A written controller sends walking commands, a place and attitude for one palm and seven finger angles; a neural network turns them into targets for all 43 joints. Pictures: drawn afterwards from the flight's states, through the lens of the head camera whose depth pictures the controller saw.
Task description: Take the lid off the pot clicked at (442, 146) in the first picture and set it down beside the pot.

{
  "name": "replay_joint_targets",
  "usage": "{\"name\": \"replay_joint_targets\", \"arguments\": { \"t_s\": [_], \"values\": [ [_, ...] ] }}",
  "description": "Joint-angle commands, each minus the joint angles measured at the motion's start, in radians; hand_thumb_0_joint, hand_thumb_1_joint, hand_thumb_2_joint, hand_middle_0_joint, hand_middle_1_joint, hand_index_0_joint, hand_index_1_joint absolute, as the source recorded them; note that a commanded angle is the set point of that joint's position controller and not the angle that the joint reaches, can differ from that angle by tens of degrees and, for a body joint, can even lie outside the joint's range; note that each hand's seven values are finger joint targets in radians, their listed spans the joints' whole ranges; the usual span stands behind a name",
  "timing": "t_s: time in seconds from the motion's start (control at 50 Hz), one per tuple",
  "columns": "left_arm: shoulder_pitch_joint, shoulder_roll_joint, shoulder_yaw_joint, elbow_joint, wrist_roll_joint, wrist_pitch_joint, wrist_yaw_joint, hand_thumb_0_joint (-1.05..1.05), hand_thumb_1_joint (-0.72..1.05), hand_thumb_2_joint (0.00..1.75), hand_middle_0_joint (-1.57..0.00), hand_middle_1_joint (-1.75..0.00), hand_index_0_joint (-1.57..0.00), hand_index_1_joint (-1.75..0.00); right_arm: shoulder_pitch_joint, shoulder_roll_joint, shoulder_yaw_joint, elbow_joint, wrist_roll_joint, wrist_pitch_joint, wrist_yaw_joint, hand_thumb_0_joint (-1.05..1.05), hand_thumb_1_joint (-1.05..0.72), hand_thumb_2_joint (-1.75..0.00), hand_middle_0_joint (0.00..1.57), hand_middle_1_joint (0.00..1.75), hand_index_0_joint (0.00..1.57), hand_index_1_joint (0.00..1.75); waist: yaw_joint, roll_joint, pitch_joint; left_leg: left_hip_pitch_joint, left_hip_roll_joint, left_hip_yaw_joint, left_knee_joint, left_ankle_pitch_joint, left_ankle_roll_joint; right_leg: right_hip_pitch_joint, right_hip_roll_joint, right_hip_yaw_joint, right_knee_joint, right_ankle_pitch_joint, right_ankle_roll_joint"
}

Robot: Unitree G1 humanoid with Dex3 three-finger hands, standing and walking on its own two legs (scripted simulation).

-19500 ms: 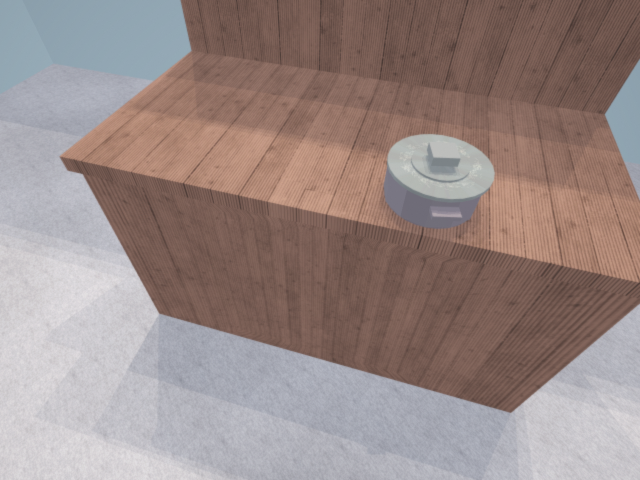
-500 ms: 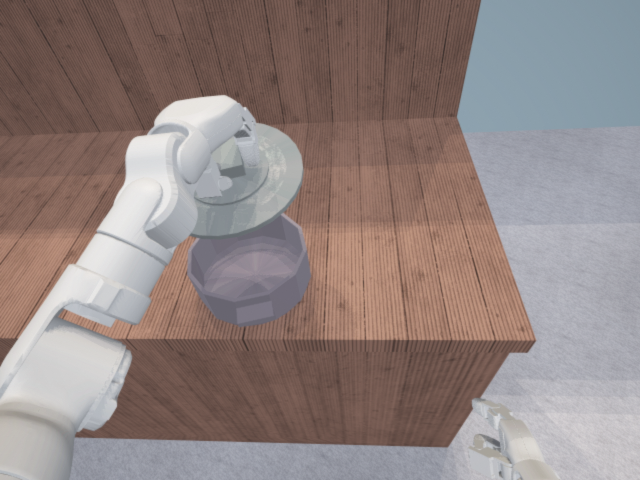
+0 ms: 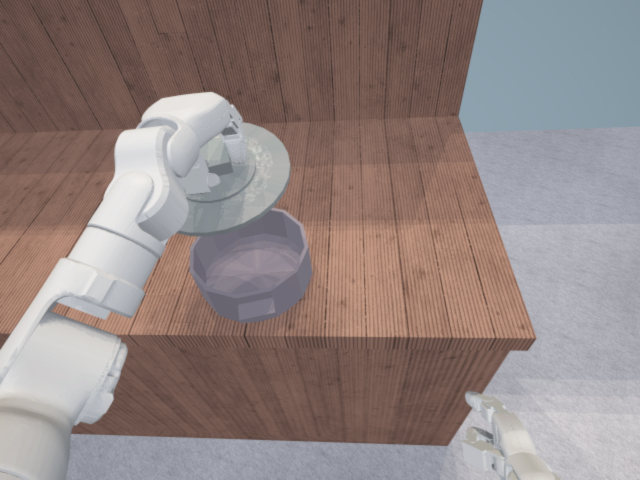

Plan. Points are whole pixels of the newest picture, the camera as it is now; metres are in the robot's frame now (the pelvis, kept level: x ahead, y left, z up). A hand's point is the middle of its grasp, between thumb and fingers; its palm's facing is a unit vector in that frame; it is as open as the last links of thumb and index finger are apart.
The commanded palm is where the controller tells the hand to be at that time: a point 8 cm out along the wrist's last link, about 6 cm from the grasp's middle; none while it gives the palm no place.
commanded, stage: move the lid sideways beside the pot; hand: left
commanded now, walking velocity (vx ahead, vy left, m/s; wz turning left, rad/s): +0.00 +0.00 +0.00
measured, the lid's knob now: (209, 158) +0.46 +0.17 +0.18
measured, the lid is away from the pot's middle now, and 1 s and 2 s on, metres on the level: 0.02 0.16 0.24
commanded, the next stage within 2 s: lower the lid onto the table in 1.80 s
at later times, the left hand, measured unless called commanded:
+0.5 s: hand (131, 177) +0.41 +0.25 +0.19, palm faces -0.24 -0.08 -0.97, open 7.0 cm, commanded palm +0.39 +0.25 +0.28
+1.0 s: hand (95, 176) +0.41 +0.30 +0.20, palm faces -0.26 -0.08 -0.96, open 7.0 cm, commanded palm +0.39 +0.30 +0.28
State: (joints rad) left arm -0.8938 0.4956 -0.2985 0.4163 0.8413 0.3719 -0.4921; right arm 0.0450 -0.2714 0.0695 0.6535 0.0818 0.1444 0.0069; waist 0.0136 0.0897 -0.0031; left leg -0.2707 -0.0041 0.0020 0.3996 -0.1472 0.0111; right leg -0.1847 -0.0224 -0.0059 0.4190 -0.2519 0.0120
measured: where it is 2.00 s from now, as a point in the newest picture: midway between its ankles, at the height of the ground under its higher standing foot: outside the picture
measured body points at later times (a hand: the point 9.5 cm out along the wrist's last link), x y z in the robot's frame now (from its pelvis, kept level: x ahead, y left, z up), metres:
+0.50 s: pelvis +0.00 +0.01 +0.00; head +0.02 -0.01 +0.45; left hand +0.41 +0.25 +0.25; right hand +0.18 -0.23 -0.11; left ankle +0.04 +0.12 -0.74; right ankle -0.02 -0.13 -0.74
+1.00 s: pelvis -0.01 +0.02 +0.00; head +0.03 +0.00 +0.45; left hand +0.42 +0.30 +0.25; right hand +0.15 -0.23 -0.12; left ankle +0.04 +0.12 -0.74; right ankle -0.02 -0.13 -0.74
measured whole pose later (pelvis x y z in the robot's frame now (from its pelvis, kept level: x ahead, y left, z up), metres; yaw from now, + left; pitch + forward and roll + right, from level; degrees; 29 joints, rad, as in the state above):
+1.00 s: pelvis -0.01 +0.02 +0.00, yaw +2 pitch +2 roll -1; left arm -0.90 0.73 -0.14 0.55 0.84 0.18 -0.58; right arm 0.11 -0.30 0.04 0.66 0.10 0.18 0.00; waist -0.01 0.06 0.03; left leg -0.33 -0.02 -0.02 0.43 -0.14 0.03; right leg -0.20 -0.03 -0.03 0.38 -0.22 0.03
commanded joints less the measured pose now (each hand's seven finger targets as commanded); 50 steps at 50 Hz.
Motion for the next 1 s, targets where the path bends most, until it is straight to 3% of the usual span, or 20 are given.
{"name": "replay_joint_targets", "arguments": {
  "t_s": [0.0,0.04,0.08,0.12,0.16,0.18,0.24,0.28,0.32,0.38,0.4,0.46,0.52,0.64,0.7,0.74,0.8,0.86,0.92,0.98],
  "values": [
    [-0.559,0.318,0.202,-0.185,0.045,-0.008,0.040,0.00,0.49,1.19,-0.79,-0.89,-0.91,-0.98,-0.135,-0.117,-0.052,-0.157,-0.001,-0.043,-0.014,0.00,-0.90,-0.90,0.20,0.30,0.20,0.30,0.007,-0.107,-0.411,0.239,-0.043,0.000,0.009,0.197,0.063,0.048,0.047,-0.014,-0.050,0.314,-0.041],
    [-0.543,0.366,0.235,-0.187,0.046,-0.022,0.029,0.00,0.49,1.19,-0.79,-0.89,-0.91,-0.98,-0.130,-0.121,-0.050,-0.163,-0.003,-0.050,-0.019,0.00,-0.90,-0.90,0.20,0.30,0.20,0.30,0.013,-0.104,-0.421,0.236,-0.048,-0.004,0.019,0.216,0.068,0.061,0.044,-0.010,-0.042,0.349,-0.041],
    [-0.550,0.301,0.176,-0.211,0.033,-0.032,0.009,0.00,0.49,1.19,-0.79,-0.89,-0.91,-0.98,-0.128,-0.121,-0.059,-0.165,0.003,-0.046,-0.017,0.00,-0.90,-0.90,0.20,0.30,0.20,0.30,-0.006,-0.092,-0.411,0.250,-0.046,-0.005,0.020,0.227,0.065,0.046,0.048,-0.020,-0.048,0.350,-0.041],
    [-0.549,0.386,0.246,-0.261,0.035,-0.051,0.007,0.00,0.49,1.19,-0.79,-0.89,-0.91,-0.98,-0.119,-0.127,-0.061,-0.170,-0.003,-0.053,-0.018,0.00,-0.90,-0.90,0.20,0.30,0.20,0.30,0.007,-0.074,-0.437,0.272,-0.048,-0.010,0.030,0.238,0.070,0.052,0.050,-0.012,-0.048,0.358,-0.042],
    [-0.504,0.399,0.258,-0.227,0.026,-0.061,-0.002,0.00,0.49,1.19,-0.79,-0.89,-0.91,-0.98,-0.111,-0.131,-0.061,-0.164,-0.001,-0.048,-0.020,0.00,-0.90,-0.90,0.20,0.30,0.20,0.30,0.004,-0.083,-0.406,0.254,-0.047,-0.007,0.032,0.241,0.068,0.048,0.047,-0.012,-0.047,0.374,-0.039],
    [-0.503,0.364,0.224,-0.243,0.016,-0.067,-0.007,0.00,0.49,1.19,-0.79,-0.89,-0.91,-0.98,-0.107,-0.135,-0.067,-0.163,0.002,-0.045,-0.016,0.00,-0.90,-0.90,0.20,0.30,0.20,0.30,-0.006,-0.062,-0.407,0.265,-0.046,-0.010,0.030,0.252,0.066,0.038,0.051,-0.023,-0.050,0.365,-0.043],
    [-0.492,0.403,0.256,-0.231,0.018,-0.076,-0.008,0.00,0.49,1.19,-0.79,-0.89,-0.91,-0.98,-0.101,-0.138,-0.067,-0.162,0.004,-0.040,-0.017,0.00,-0.90,-0.90,0.20,0.30,0.20,0.30,-0.003,-0.068,-0.385,0.255,-0.045,-0.013,0.027,0.228,0.067,0.029,0.054,-0.020,-0.056,0.339,-0.042],
    [-0.519,0.415,0.255,-0.241,0.012,-0.085,-0.009,0.00,0.49,1.19,-0.79,-0.89,-0.91,-0.98,-0.092,-0.148,-0.074,-0.155,0.004,-0.037,-0.020,0.00,-0.90,-0.90,0.20,0.30,0.20,0.30,-0.013,-0.047,-0.401,0.269,-0.044,-0.015,0.027,0.230,0.066,0.024,0.056,-0.027,-0.062,0.328,-0.044],
    [-0.538,0.480,0.307,-0.265,0.027,-0.101,-0.001,0.00,0.49,1.19,-0.79,-0.89,-0.91,-0.98,-0.085,-0.146,-0.071,-0.159,0.001,-0.045,-0.019,0.00,-0.90,-0.90,0.20,0.30,0.20,0.30,-0.001,-0.028,-0.445,0.288,-0.044,-0.025,0.033,0.260,0.066,0.042,0.058,-0.019,-0.054,0.342,-0.048],
    [-0.502,0.419,0.254,-0.244,0.007,-0.109,-0.009,0.00,0.49,1.19,-0.79,-0.89,-0.91,-0.98,-0.083,-0.150,-0.079,-0.156,0.007,-0.036,-0.017,0.00,-0.90,-0.90,0.20,0.30,0.20,0.30,-0.015,-0.005,-0.416,0.288,-0.041,-0.028,0.027,0.245,0.061,0.012,0.060,-0.034,-0.063,0.304,-0.047],
    [-0.535,0.435,0.263,-0.255,0.017,-0.112,-0.009,0.00,0.49,1.19,-0.79,-0.89,-0.91,-0.98,-0.083,-0.148,-0.075,-0.152,0.007,-0.036,-0.015,0.00,-0.90,-0.90,0.20,0.30,0.20,0.30,-0.016,0.014,-0.427,0.304,-0.039,-0.033,0.024,0.262,0.058,0.000,0.066,-0.035,-0.063,0.295,-0.049],
    [-0.519,0.463,0.284,-0.170,0.020,-0.116,-0.013,0.00,0.49,1.19,-0.79,-0.89,-0.91,-0.98,-0.069,-0.154,-0.074,-0.139,0.009,-0.027,-0.020,0.00,-0.90,-0.90,0.20,0.30,0.20,0.30,-0.019,-0.040,-0.378,0.262,-0.038,-0.035,0.015,0.194,0.060,-0.015,0.067,-0.041,-0.076,0.248,-0.047],
    [-0.584,0.485,0.291,-0.217,0.026,-0.137,-0.007,0.00,0.49,1.19,-0.79,-0.89,-0.91,-0.98,-0.063,-0.154,-0.076,-0.141,0.008,-0.034,-0.021,0.00,-0.90,-0.90,0.20,0.30,0.20,0.30,-0.020,-0.001,-0.438,0.308,-0.037,-0.045,0.020,0.227,0.059,-0.010,0.071,-0.044,-0.071,0.253,-0.052],
    [-0.566,0.460,0.267,-0.161,0.020,-0.160,-0.014,0.00,0.49,1.19,-0.79,-0.89,-0.91,-0.98,-0.055,-0.155,-0.077,-0.134,0.010,-0.025,-0.018,0.00,-0.90,-0.90,0.20,0.30,0.20,0.30,-0.024,0.002,-0.407,0.294,-0.034,-0.049,0.010,0.199,0.055,-0.036,0.073,-0.056,-0.081,0.212,-0.052],
    [-0.588,0.495,0.295,-0.202,0.025,-0.174,-0.008,0.00,0.49,1.19,-0.79,-0.89,-0.91,-0.98,-0.050,-0.157,-0.078,-0.137,0.006,-0.029,-0.016,0.00,-0.90,-0.90,0.20,0.30,0.20,0.30,-0.021,0.039,-0.456,0.329,-0.036,-0.056,0.013,0.233,0.053,-0.036,0.076,-0.054,-0.079,0.213,-0.055],
    [-0.526,0.492,0.298,-0.078,0.024,-0.169,-0.015,0.00,0.49,1.19,-0.79,-0.89,-0.91,-0.98,-0.035,-0.158,-0.075,-0.122,0.010,-0.018,-0.020,0.00,-0.90,-0.90,0.20,0.30,0.20,0.30,-0.026,-0.030,-0.374,0.264,-0.035,-0.047,0.007,0.179,0.058,-0.044,0.074,-0.058,-0.091,0.197,-0.051],
    [-0.597,0.556,0.335,-0.169,0.028,-0.185,-0.014,0.00,0.49,1.19,-0.79,-0.89,-0.91,-0.98,-0.034,-0.167,-0.081,-0.135,0.008,-0.017,-0.017,0.00,-0.90,-0.90,0.20,0.30,0.20,0.30,-0.018,0.009,-0.458,0.302,-0.037,-0.051,0.008,0.210,0.055,-0.017,0.073,-0.054,-0.076,0.216,-0.053],
    [-0.534,0.526,0.320,-0.093,0.028,-0.190,-0.018,0.00,0.49,1.19,-0.79,-0.89,-0.91,-0.98,-0.028,-0.160,-0.079,-0.133,0.010,-0.011,-0.019,0.00,-0.90,-0.90,0.20,0.30,0.20,0.30,-0.021,-0.018,-0.395,0.265,-0.038,-0.049,0.012,0.186,0.058,-0.033,0.073,-0.058,-0.084,0.200,-0.052],
    [-0.526,0.567,0.341,-0.031,0.031,-0.195,-0.025,0.00,0.49,1.19,-0.79,-0.89,-0.91,-0.98,-0.013,-0.169,-0.079,-0.127,0.014,-0.002,-0.021,0.00,-0.90,-0.90,0.20,0.30,0.20,0.30,-0.025,-0.040,-0.367,0.233,-0.039,-0.046,0.010,0.148,0.060,-0.038,0.074,-0.062,-0.088,0.177,-0.049],
    [-0.595,0.581,0.328,-0.078,0.024,-0.209,-0.031,0.00,0.49,1.19,-0.79,-0.89,-0.91,-0.98,-0.021,-0.180,-0.087,-0.122,0.015,-0.003,-0.022,0.00,-0.90,-0.90,0.20,0.30,0.20,0.30,-0.028,0.009,-0.398,0.259,-0.043,-0.048,0.016,0.159,0.059,-0.047,0.071,-0.063,-0.089,0.177,-0.051]
  ]
}}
